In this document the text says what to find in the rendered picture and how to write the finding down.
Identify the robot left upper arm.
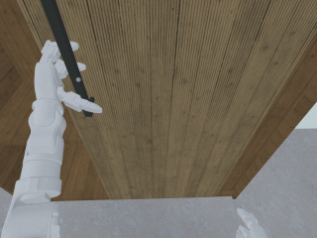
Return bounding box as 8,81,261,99
4,202,65,238

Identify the left robot hand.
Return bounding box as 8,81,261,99
34,40,103,113

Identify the handle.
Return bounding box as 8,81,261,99
40,0,95,117

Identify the right robot hand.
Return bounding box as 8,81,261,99
236,207,268,238

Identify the wardrobe door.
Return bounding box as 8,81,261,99
16,0,317,200
220,32,317,191

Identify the robot left forearm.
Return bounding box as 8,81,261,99
1,98,66,238

